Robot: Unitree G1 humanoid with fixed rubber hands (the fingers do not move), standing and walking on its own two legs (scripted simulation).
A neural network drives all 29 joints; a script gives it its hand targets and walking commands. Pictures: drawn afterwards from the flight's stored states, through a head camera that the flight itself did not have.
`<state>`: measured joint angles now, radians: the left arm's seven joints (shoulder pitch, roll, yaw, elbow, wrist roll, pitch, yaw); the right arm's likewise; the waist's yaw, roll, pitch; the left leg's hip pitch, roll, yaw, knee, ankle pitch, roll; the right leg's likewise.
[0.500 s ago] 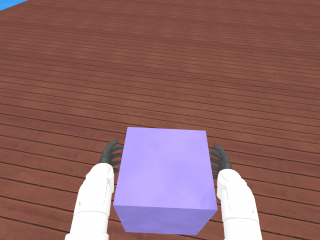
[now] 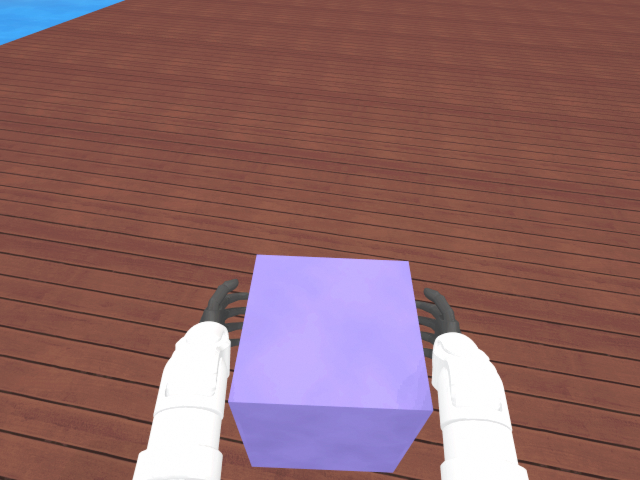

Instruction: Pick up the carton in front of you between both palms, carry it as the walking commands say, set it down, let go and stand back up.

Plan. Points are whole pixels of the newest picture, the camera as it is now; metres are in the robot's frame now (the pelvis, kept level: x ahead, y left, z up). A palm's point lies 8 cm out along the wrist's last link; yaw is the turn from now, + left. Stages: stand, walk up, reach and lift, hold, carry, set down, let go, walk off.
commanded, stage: hold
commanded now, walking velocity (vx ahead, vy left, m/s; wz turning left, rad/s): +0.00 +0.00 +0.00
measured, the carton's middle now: (327, 367) +0.29 +0.00 -0.03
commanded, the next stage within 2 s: set down in 0.32 s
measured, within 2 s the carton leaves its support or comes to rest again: neither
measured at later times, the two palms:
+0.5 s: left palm (218, 317) +0.31 +0.15 +0.04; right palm (442, 327) +0.31 -0.15 +0.04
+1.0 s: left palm (247, 361) +0.36 +0.14 -0.15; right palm (417, 370) +0.36 -0.16 -0.15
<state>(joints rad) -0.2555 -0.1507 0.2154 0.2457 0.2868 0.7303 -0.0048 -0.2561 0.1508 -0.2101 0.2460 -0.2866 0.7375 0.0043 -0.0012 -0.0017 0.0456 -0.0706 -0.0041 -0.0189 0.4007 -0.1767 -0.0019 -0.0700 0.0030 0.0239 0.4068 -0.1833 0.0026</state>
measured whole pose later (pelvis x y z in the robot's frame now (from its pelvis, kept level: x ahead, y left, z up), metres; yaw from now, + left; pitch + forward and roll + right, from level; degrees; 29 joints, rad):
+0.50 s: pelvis +0.02 +0.00 +0.00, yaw +0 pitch -8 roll +0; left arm -0.33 -0.17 0.30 0.35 0.33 0.70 -0.02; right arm -0.33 0.17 -0.30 0.35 -0.33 0.70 0.02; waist 0.00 0.00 0.02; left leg -0.07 -0.02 -0.06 0.42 -0.21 0.00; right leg -0.07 0.03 0.06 0.42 -0.21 0.00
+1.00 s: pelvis -0.01 +0.00 -0.07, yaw +0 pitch +28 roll +0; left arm -0.50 -0.15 0.35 0.52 0.22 0.13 0.05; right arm -0.51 0.11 -0.37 0.53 -0.22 0.14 -0.01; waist -0.02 0.01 -0.05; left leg -1.09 -0.06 -0.09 0.92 -0.32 -0.02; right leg -1.09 0.06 0.09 0.93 -0.33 0.02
